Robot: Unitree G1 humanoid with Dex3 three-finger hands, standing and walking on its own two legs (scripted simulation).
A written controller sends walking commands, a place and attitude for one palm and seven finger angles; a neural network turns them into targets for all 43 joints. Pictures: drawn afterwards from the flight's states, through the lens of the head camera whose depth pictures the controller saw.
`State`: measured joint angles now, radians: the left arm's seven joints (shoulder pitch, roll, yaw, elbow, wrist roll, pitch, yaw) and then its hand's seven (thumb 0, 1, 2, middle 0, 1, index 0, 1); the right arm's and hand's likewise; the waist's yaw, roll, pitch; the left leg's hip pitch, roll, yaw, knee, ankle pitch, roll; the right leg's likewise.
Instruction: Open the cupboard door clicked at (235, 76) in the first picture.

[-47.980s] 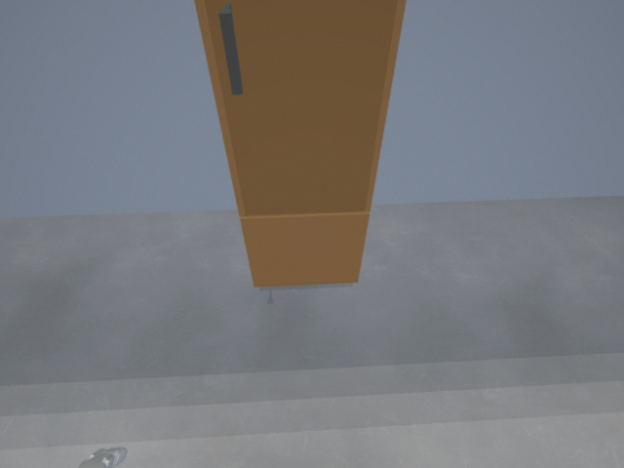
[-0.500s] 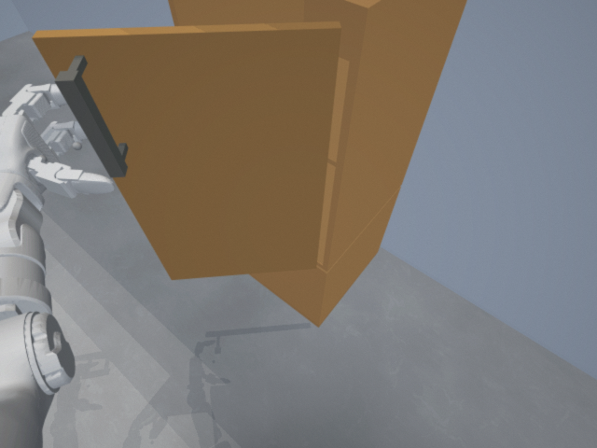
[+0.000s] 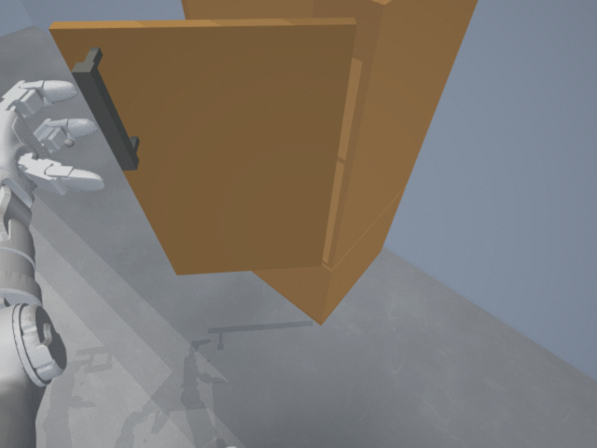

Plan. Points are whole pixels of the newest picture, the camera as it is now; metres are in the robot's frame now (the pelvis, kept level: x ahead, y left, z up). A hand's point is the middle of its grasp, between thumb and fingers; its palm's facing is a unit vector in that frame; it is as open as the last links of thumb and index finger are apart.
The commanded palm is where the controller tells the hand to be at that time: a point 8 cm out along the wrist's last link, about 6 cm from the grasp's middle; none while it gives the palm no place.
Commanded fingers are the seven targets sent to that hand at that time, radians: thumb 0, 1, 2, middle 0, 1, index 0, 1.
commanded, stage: move the hooked fingers beside the handle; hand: left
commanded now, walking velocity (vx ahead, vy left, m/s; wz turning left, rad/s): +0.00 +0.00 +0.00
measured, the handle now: (113, 113) +0.51 +0.24 +0.16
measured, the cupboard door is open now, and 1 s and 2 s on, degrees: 44 44 44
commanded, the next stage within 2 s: slide the fingers in behind the handle in 1.16 s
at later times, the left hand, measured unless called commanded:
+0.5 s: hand (50, 138) +0.45 +0.30 +0.17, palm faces +0.10 -0.99 +0.02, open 14.0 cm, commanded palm +0.42 +0.35 +0.16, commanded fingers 0.00 -0.50 0.30 -0.30 -1.20 -0.30 -1.20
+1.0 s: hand (40, 146) +0.44 +0.30 +0.17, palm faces +0.11 -0.99 +0.03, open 14.0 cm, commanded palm +0.41 +0.35 +0.17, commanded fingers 0.00 -0.50 0.30 -0.30 -1.20 -0.30 -1.20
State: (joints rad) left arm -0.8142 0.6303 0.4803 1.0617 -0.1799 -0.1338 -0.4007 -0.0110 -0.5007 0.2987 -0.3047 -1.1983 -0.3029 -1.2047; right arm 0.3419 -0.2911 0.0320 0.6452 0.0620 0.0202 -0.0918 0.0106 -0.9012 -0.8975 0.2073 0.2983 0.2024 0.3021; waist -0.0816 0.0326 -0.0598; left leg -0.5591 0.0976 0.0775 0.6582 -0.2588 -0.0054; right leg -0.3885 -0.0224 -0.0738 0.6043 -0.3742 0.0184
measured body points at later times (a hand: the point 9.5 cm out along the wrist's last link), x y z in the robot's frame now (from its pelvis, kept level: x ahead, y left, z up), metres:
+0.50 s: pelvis +0.00 +0.00 +0.00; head +0.07 +0.01 +0.44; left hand +0.44 +0.35 +0.17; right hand +0.03 -0.29 -0.11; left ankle +0.04 +0.12 -0.72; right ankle -0.05 -0.13 -0.72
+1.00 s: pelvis +0.00 +0.00 +0.00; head +0.06 +0.00 +0.44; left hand +0.42 +0.36 +0.17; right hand +0.07 -0.28 -0.11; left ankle +0.04 +0.12 -0.72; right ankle -0.05 -0.13 -0.72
